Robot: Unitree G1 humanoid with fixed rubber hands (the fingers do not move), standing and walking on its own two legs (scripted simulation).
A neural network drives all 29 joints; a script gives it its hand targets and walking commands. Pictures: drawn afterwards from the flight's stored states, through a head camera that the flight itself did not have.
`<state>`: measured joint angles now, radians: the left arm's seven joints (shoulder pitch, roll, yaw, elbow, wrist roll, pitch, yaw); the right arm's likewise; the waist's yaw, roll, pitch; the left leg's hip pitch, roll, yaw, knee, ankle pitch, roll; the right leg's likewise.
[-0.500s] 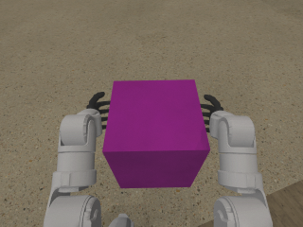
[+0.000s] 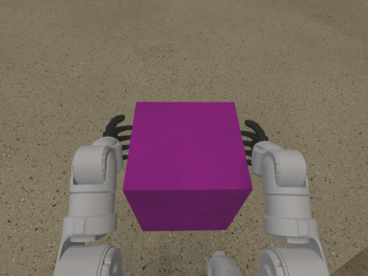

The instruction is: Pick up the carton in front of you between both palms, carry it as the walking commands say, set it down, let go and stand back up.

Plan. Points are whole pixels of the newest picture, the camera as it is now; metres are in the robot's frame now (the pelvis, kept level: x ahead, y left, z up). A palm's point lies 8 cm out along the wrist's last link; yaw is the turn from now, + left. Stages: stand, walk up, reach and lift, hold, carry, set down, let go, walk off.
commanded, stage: carry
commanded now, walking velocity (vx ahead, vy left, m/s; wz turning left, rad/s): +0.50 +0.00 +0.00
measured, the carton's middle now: (185, 171) +0.36 -0.02 +0.01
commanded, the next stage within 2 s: none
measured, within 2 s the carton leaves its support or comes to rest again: neither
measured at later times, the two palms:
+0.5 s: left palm (126, 75) +0.60 +0.13 +0.11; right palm (236, 76) +0.62 -0.17 +0.10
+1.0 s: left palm (124, 27) +0.88 +0.16 +0.10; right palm (211, 31) +0.86 -0.14 +0.10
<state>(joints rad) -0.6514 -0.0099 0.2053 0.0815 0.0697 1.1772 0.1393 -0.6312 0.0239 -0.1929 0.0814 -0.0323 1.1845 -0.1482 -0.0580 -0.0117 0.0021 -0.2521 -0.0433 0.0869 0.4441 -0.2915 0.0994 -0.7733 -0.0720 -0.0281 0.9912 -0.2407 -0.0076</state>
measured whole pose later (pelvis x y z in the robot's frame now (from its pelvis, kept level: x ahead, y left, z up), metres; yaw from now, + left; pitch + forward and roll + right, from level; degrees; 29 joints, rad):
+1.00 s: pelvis +0.61 +0.02 +0.01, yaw -1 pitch +4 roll -1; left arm -0.16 -0.13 0.11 -0.28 0.14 1.21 0.08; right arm -0.15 0.13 -0.09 -0.27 -0.12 1.21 -0.10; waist -0.02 0.00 -0.15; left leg -0.12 0.01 0.20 0.26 -0.21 0.06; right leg -0.61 -0.12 -0.10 0.74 -0.14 0.02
